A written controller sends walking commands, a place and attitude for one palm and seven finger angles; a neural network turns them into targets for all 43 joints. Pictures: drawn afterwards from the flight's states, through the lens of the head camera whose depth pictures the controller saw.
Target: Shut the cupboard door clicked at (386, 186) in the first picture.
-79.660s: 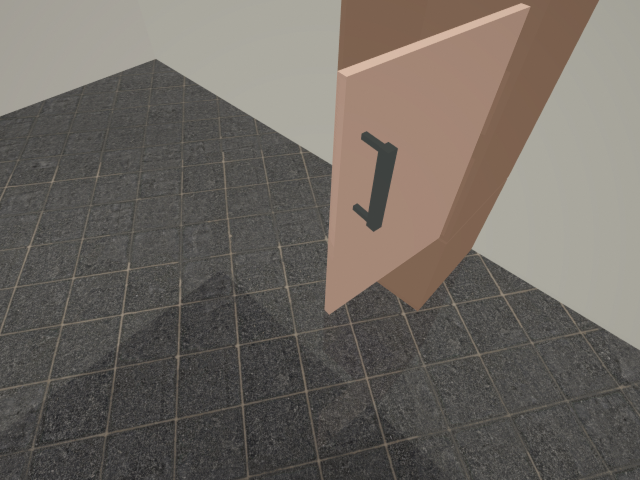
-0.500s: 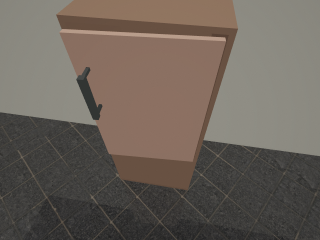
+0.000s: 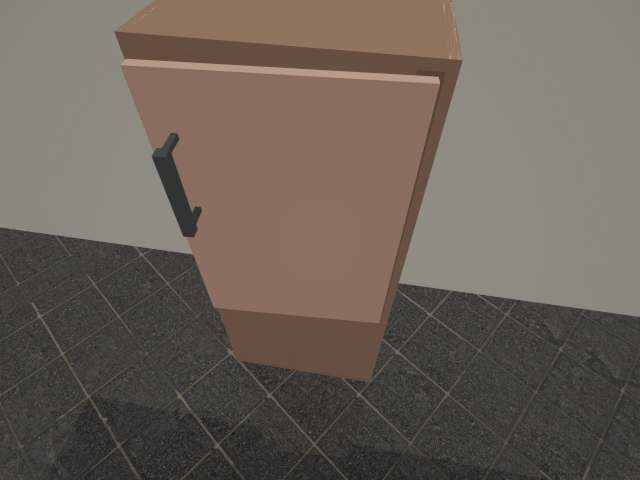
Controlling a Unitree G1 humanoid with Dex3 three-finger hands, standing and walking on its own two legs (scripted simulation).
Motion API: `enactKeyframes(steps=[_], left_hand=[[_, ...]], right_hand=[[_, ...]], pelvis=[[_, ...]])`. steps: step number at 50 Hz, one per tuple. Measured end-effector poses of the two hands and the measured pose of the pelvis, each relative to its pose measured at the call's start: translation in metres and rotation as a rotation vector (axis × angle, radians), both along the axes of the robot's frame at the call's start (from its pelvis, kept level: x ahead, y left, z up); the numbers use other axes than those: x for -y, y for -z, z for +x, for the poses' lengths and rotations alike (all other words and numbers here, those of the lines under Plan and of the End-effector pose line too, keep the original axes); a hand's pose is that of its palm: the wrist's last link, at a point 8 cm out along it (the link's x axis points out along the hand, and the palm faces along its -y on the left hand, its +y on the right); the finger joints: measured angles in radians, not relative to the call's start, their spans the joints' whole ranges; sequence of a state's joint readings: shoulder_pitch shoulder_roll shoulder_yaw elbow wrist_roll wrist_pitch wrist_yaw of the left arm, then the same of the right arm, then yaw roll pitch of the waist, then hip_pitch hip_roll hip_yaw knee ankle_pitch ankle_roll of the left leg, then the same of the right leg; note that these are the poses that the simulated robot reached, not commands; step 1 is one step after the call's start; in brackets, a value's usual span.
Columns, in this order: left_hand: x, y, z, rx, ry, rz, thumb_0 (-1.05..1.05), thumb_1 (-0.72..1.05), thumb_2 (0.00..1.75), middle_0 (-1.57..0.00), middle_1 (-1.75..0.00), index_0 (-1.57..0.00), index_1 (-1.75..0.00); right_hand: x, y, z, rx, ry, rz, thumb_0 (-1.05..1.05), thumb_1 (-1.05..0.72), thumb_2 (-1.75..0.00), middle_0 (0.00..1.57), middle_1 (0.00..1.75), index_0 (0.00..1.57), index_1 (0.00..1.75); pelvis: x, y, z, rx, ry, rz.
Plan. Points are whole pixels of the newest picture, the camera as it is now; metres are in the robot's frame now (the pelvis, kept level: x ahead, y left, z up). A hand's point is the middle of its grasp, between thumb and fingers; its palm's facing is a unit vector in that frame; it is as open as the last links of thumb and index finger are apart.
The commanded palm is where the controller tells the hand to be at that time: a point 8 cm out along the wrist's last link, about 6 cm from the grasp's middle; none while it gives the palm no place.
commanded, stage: shuffle to correct the standing spot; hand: left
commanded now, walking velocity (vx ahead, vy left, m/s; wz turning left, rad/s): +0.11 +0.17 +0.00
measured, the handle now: (181, 188) +0.50 +0.25 +0.07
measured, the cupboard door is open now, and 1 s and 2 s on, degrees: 4 4 4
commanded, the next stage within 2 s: come to a stop and stand still in 0.30 s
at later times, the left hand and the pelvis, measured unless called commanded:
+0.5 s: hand out of the picture +0.06 +0.22 -0.18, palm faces +0.02 -0.97 -0.25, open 7.4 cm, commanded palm none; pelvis +0.03 +0.03 -0.01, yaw -1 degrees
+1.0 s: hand out of the picture +0.09 +0.19 -0.17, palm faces +0.01 -0.98 -0.21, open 7.2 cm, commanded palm none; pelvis +0.04 +0.01 +0.01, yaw -1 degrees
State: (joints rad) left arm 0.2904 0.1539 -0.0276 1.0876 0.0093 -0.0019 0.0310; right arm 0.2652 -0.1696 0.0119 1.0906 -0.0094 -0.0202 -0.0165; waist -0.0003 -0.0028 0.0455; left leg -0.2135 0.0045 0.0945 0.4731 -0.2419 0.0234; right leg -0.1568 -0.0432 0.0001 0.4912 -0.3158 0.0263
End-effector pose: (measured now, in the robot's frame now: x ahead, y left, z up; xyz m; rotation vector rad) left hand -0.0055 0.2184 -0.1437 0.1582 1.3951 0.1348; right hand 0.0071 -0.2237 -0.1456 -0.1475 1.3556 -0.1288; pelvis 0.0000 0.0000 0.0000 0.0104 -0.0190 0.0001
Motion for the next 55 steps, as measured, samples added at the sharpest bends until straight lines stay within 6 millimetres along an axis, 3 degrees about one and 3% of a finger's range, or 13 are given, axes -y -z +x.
enactKeyframes(steps=[9, 17, 20, 25, 30, 37, 45, 55], left_hand=[[0.003, 0.005, -0.005, -0.016, -0.031, -0.009, 0.01, 0.90, 0.90, -0.20, -0.30, -0.20, -0.30], [-0.024, 0.015, 0.002, -0.051, -0.064, -0.003, 0.01, 0.90, 0.90, -0.20, -0.30, -0.20, -0.30], [-0.037, 0.013, 0.016, -0.059, -0.046, 0.019, 0.01, 0.90, 0.90, -0.20, -0.30, -0.20, -0.30], [-0.047, 0.002, 0.059, 0.020, -0.014, 0.057, 0.01, 0.91, 0.90, -0.20, -0.30, -0.20, -0.30], [-0.039, -0.006, 0.097, 0.133, 0.013, 0.073, 0.01, 0.91, 0.90, -0.20, -0.29, -0.20, -0.30], [-0.022, -0.008, 0.116, 0.167, 0.047, 0.031, 0.00, 0.91, 0.90, -0.20, -0.30, -0.20, -0.30], [-0.016, -0.007, 0.108, 0.161, 0.029, 0.013, 0.00, 0.93, 0.90, -0.20, -0.30, -0.20, -0.30], [-0.014, -0.006, 0.054, 0.042, 0.000, 0.013, 0.00, 0.92, 0.90, -0.20, -0.30, -0.20, -0.30]], right_hand=[[0.006, 0.002, 0.008, -0.017, -0.011, -0.007, 0.00, -0.91, -0.90, 0.20, 0.30, 0.20, 0.30], [-0.005, -0.001, 0.034, -0.001, -0.020, -0.049, 0.00, -0.91, -0.90, 0.20, 0.30, 0.20, 0.30], [-0.012, -0.001, 0.041, 0.024, -0.008, -0.053, 0.00, -0.91, -0.90, 0.20, 0.30, 0.20, 0.30], [-0.025, 0.005, 0.040, 0.012, 0.003, -0.014, 0.00, -0.91, -0.90, 0.20, 0.30, 0.20, 0.30], [-0.030, 0.017, 0.039, -0.011, 0.014, 0.025, 0.00, -0.92, -0.90, 0.20, 0.30, 0.20, 0.30], [-0.024, 0.006, 0.040, -0.007, 0.045, 0.014, 0.01, -0.93, -0.90, 0.20, 0.30, 0.20, 0.30], [-0.017, -0.003, 0.032, -0.021, 0.031, -0.005, 0.00, -0.92, -0.90, 0.20, 0.30, 0.20, 0.30], [-0.017, -0.003, 0.023, -0.042, 0.019, 0.010, 0.00, -0.91, -0.90, 0.20, 0.30, 0.20, 0.30]], pelvis=[[0.002, 0.004, 0.008, -0.001, -0.006, -0.005], [-0.018, 0.010, 0.028, -0.011, 0.001, 0.004], [-0.024, 0.010, 0.032, -0.010, 0.021, 0.004], [-0.027, 0.007, 0.034, -0.010, 0.022, 0.011], [-0.024, 0.009, 0.039, -0.004, 0.016, 0.020], [-0.017, 0.002, 0.045, -0.012, 0.014, 0.015], [-0.010, -0.004, 0.044, -0.003, 0.015, 0.004], [-0.006, -0.006, 0.039, 0.007, 0.012, 0.000]])
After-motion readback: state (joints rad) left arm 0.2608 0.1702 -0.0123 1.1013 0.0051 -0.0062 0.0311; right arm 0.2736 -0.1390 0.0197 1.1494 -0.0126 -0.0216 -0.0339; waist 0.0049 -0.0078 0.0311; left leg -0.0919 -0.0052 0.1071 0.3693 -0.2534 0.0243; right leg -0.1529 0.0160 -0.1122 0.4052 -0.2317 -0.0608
